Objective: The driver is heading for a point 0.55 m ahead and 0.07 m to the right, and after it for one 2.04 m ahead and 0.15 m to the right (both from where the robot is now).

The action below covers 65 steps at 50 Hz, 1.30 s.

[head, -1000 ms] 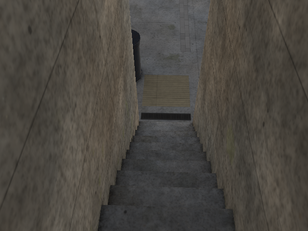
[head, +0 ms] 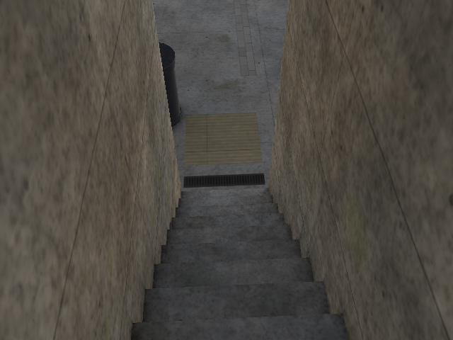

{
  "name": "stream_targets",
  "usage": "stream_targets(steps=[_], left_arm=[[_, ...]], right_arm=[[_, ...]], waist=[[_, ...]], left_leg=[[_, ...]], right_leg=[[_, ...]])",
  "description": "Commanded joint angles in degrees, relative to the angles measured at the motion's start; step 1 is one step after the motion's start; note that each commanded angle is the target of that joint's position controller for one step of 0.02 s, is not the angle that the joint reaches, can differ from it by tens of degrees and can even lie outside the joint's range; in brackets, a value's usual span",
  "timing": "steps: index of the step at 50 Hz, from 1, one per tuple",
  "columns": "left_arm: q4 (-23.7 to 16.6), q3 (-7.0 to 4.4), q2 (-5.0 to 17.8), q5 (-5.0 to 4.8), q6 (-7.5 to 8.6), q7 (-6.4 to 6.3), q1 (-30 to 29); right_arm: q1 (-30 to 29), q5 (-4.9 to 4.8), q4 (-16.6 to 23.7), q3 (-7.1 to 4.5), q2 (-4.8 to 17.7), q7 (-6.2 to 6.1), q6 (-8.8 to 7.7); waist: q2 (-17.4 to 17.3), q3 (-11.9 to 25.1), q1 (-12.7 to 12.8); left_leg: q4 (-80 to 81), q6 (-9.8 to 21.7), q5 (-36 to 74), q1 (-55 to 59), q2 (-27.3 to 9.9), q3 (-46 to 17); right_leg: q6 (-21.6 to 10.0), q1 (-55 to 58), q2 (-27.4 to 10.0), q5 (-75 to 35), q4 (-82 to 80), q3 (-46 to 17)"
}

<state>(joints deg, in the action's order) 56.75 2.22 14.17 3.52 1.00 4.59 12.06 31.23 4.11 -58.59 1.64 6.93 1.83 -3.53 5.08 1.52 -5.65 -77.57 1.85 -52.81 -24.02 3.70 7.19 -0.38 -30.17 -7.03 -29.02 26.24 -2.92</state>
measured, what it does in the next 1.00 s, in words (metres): goes down: right foot 0.21 m lower, then left foot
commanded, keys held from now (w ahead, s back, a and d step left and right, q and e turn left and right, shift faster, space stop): no key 0.66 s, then w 0.34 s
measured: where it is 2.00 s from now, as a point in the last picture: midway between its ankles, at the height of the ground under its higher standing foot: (231, 322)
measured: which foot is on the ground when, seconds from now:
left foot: down 0.00-0.04, up 0.06-0.32, down 0.34-0.92, up 0.94-1.00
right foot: up 0.00-0.00, down 0.02-1.00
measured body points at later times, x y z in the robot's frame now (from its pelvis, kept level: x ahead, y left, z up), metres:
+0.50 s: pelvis +0.10 -0.01 -0.09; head +0.12 +0.00 +0.36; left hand +0.19 +0.23 -0.23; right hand +0.15 -0.25 -0.23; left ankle +0.11 +0.12 -0.80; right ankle +0.09 -0.12 -0.80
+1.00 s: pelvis +0.18 -0.03 -0.11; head +0.20 -0.03 +0.34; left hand +0.26 +0.23 -0.24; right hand +0.22 -0.31 -0.23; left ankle +0.13 +0.10 -0.76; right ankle +0.09 -0.12 -0.80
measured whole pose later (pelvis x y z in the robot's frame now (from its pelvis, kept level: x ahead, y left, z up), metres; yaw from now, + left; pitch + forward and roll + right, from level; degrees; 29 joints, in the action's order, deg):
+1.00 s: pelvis +0.18 -0.03 -0.11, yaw -1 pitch +5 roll -1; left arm 53.7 -1.5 15.4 2.6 7.8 0.5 14.6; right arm 19.3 4.1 -49.2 -3.2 16.8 2.3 -4.1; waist -1.0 3.9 -0.5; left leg -67.5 4.2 -30.5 -32.4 -2.4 -2.4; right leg -3.5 -20.1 2.8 33.9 48.4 4.2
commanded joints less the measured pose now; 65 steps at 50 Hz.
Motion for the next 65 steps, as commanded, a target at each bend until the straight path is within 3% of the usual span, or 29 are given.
stream_targets(steps=[1,2,3,4,6,8,10,13,16,18,19,20,22,27,34,38,42,46,48,49,51,52,55,57,59,61,63,64,65], left_arm=[[1.70,-3.85,9.35,-1.99,1.05,-1.13,15.77],[1.35,-5.75,14.62,-1.92,1.48,-0.12,25.38],[1.20,-5.67,14.12,-3.42,2.12,1.84,26.64],[-0.12,-4.94,10.89,-1.33,2.74,2.17,24.90],[-3.47,-4.31,7.92,2.71,3.00,2.25,15.28],[-4.22,-3.18,9.89,0.82,3.49,2.43,8.18],[-3.75,0.22,0.12,-0.20,5.37,-0.70,8.43],[-6.23,-0.91,5.77,-0.51,7.30,-1.85,-0.82],[-5.24,-1.46,7.87,-4.06,6.09,0.02,-0.16],[-5.04,-1.15,2.67,-6.97,3.59,2.10,5.08],[-4.98,-3.37,5.58,-5.84,2.98,1.30,11.24],[-4.98,-3.37,5.03,-4.98,3.11,1.19,10.99],[-6.24,-3.04,3.66,-5.18,3.16,1.55,5.66],[-5.49,-3.23,5.77,-4.65,3.44,0.49,3.28],[-2.75,-3.97,7.72,-4.43,3.49,-1.37,2.89],[-3.22,-5.38,9.45,-2.82,3.59,-3.24,-2.70],[-4.54,-4.29,5.28,-2.73,5.04,-4.72,-4.93],[-2.99,-4.29,6.03,-1.93,6.00,-4.25,2.86],[0.19,-6.02,11.09,-0.53,6.72,-4.33,21.96],[1.32,-6.08,11.08,-0.07,7.03,-4.36,27.46],[-0.13,-5.28,8.25,0.02,6.26,-3.45,19.72],[-0.77,-4.06,4.20,3.05,5.77,-3.01,14.00],[-6.46,-0.45,-4.58,1.30,5.84,-4.58,0.61],[-8.74,-1.43,1.74,1.28,7.42,-5.83,-0.29],[-6.47,-3.34,9.66,2.18,8.30,-4.80,4.66],[-6.88,-2.64,8.50,2.33,7.90,-2.76,4.00],[-4.14,-3.81,9.84,-0.25,5.00,-1.88,5.88],[-2.05,-5.54,14.19,1.81,5.49,-0.44,6.63],[0.41,-5.07,8.87,0.67,5.28,0.94,10.66]], right_arm=[[7.71,0.88,-3.54,-2.48,10.83,1.20,0.21],[15.31,0.50,-5.02,-2.41,5.54,4.13,-0.51],[5.74,-2.07,-0.37,-2.28,6.53,4.54,-0.90],[-7.44,-3.50,7.58,-1.58,7.96,3.81,-1.04],[-2.73,-3.08,8.86,0.76,2.88,3.10,-1.04],[4.69,-3.58,10.84,2.69,-1.37,3.19,-0.27],[3.06,-1.93,11.13,1.90,1.72,2.05,1.25],[4.06,-0.06,9.16,-0.03,5.41,3.94,1.98],[-1.19,-2.53,12.05,-1.30,4.09,4.18,0.82],[-3.74,-4.11,12.85,-0.67,5.18,1.86,-1.52],[-10.51,-3.62,14.66,-1.54,10.11,1.76,-1.98],[-14.96,-3.65,15.54,-2.03,10.60,2.89,-1.94],[-14.77,-4.66,14.64,-2.73,10.75,4.22,-2.01],[-11.62,-4.18,13.70,-2.67,10.91,3.65,-1.32],[-12.38,-3.75,13.48,-3.29,14.64,3.65,0.24],[-12.40,-1.73,14.25,-6.77,21.02,2.37,0.46],[-7.51,-1.36,11.39,-6.75,18.05,0.31,-0.55],[-16.89,-0.27,14.11,-6.60,18.29,-0.39,-1.10],[-29.31,0.24,19.78,-4.13,10.10,0.56,-2.76],[-32.96,0.34,21.14,-3.33,7.92,1.01,-3.64],[-28.54,0.36,18.87,-3.57,9.93,0.47,-3.71],[-21.50,1.70,16.19,-2.99,10.05,0.31,-2.98],[-15.43,5.70,12.21,-2.66,11.97,1.96,-0.44],[-16.57,3.96,12.66,-2.38,11.19,2.88,-0.01],[-17.54,3.03,13.21,-3.05,12.80,4.06,1.65],[-6.80,5.51,9.93,-3.37,13.05,3.56,0.80],[-8.97,1.61,11.18,-4.03,14.54,3.82,0.88],[10.92,4.46,6.36,-5.09,15.69,3.39,-0.40],[22.86,5.09,0.74,-6.10,15.65,2.59,-0.74]], waist=[[-0.90,-0.24,5.40],[9.46,13.96,6.29],[14.34,19.15,10.30],[6.89,16.99,12.63],[-5.63,7.55,5.42],[-5.49,0.28,-3.23],[-5.87,-0.75,-0.20],[-7.45,-4.25,-1.32],[-2.14,-0.53,0.40],[-10.64,4.98,4.18],[-13.30,5.11,10.43],[-11.06,3.02,10.53],[-6.41,-6.56,8.83],[-5.89,-1.77,6.73],[-6.14,0.22,6.52],[-10.65,-3.79,3.08],[-9.98,-2.46,1.11],[-3.10,5.35,7.36],[8.12,4.99,17.25],[1.32,-0.43,19.53],[-4.28,-3.04,13.37],[-6.60,-2.08,8.74],[-3.62,-1.53,4.64],[-6.99,2.30,4.75],[-3.09,-2.13,5.34],[-3.70,-2.94,0.78],[-6.87,-5.05,3.26],[-8.31,-2.73,-4.26],[-24.38,-2.00,-7.73]], left_leg=[[-6.96,4.61,44.52,1.36,-8.91,-17.47],[-28.92,-0.18,28.58,-15.98,-2.00,-6.62],[-50.77,-4.57,-4.12,-36.31,1.86,-2.47],[-52.19,-4.53,-7.09,-44.99,-1.60,-4.50],[-39.54,-4.89,12.96,-42.33,-10.47,-12.11],[-33.60,-9.34,22.95,-28.21,-12.27,-14.35],[-20.01,-10.39,40.46,-27.93,-14.93,-13.58],[9.07,-10.28,59.41,-4.97,-11.81,-4.59],[24.97,-12.01,40.99,4.03,-7.13,-2.52],[40.30,-8.69,51.45,6.79,-10.83,-5.66],[39.89,-4.90,49.75,7.99,-8.65,-4.56],[41.68,-4.51,37.98,6.13,-7.20,-4.94],[44.80,-4.39,29.83,-4.94,-7.39,-7.45],[39.52,-4.63,48.27,2.13,-6.78,-3.70],[41.91,-3.44,50.97,7.37,-6.56,-3.44],[50.54,6.29,21.04,8.19,-10.87,-12.73],[49.96,14.44,18.06,10.67,-18.38,-25.80],[33.21,9.73,26.39,-4.18,-10.18,-11.95],[2.95,2.44,19.41,-36.07,-0.72,-2.52],[0.18,2.21,20.18,-51.84,-2.72,-10.66],[-3.90,0.50,28.78,-56.36,-8.66,-15.06],[-3.22,0.67,37.43,-50.89,-11.06,-16.42],[12.97,0.65,66.85,-31.15,-12.35,-13.79],[29.30,-0.42,86.82,-2.20,-8.40,-5.21],[25.47,-3.91,73.60,12.04,-3.24,0.34],[19.71,-3.96,70.26,16.08,-2.48,-0.08],[55.97,-0.58,58.11,2.88,-6.76,-2.32],[47.30,1.59,72.02,22.95,-3.90,3.28],[61.59,7.51,68.07,30.85,-6.50,-4.91]], right_leg=[[-4.41,22.00,0.48,-6.26,-16.53,5.17],[-13.15,51.09,-5.99,-35.24,5.03,3.49],[-18.06,66.48,-13.07,-40.86,10.18,-3.20],[-14.71,61.81,-14.55,-36.82,9.03,-5.24],[-13.76,37.08,-16.08,-17.30,6.44,-6.66],[-17.72,7.37,-18.89,-11.41,0.88,-7.65],[-12.10,0.60,-9.42,17.93,2.63,-3.16],[-5.32,-20.89,0.69,44.67,2.76,3.37],[-3.59,-10.73,-2.42,48.14,2.05,-2.72],[0.91,4.42,1.19,50.07,10.58,-2.00],[0.85,6.28,4.35,51.94,11.99,2.13],[1.65,6.45,5.59,54.96,10.68,3.73],[2.23,9.26,6.45,55.49,10.89,6.53],[0.51,14.31,5.72,34.27,8.50,5.32],[1.80,15.52,6.06,35.16,8.69,7.23],[0.70,6.33,8.51,57.35,15.42,9.97],[-1.90,-4.27,7.53,49.85,22.36,6.54],[-5.56,17.10,6.77,41.57,14.42,5.07],[-16.81,41.09,-4.16,31.00,6.72,-18.00],[-20.35,44.47,-9.96,36.78,4.03,-30.72],[-20.09,38.17,-11.90,41.28,6.41,-29.23],[-18.02,29.52,-9.91,38.14,10.30,-21.60],[-12.50,3.18,-0.22,41.75,15.23,-4.98],[-8.81,-15.38,8.29,50.78,22.82,6.76],[-9.47,-24.65,5.72,65.65,23.93,3.73],[-10.26,-21.15,2.28,59.04,37.17,0.49],[-10.96,8.50,1.17,53.06,50.03,-8.61],[-9.41,-1.03,2.98,41.78,69.11,-7.92],[-7.93,-10.74,13.07,63.24,98.30,-3.76]])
